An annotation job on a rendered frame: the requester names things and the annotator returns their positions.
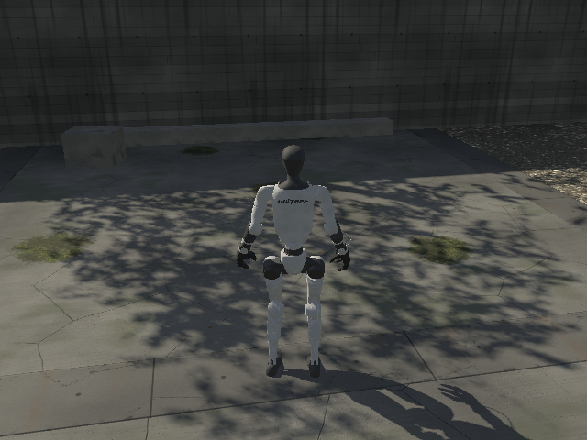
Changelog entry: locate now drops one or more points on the left robot hand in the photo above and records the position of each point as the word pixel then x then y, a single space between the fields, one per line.
pixel 240 257

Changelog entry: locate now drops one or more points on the robot torso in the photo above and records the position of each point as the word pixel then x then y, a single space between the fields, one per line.
pixel 293 212

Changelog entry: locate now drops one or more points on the robot right foot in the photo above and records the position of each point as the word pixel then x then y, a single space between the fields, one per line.
pixel 314 369

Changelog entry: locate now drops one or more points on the right robot upper arm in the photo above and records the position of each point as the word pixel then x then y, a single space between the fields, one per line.
pixel 327 208

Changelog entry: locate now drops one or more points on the robot left forearm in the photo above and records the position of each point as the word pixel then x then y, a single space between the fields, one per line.
pixel 247 241

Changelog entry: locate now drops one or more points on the right robot hand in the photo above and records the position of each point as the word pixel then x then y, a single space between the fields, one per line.
pixel 345 258

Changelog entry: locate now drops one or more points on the left robot upper arm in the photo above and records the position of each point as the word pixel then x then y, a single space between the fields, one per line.
pixel 264 194

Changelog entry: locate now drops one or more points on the robot right forearm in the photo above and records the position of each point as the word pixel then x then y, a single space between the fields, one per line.
pixel 339 242

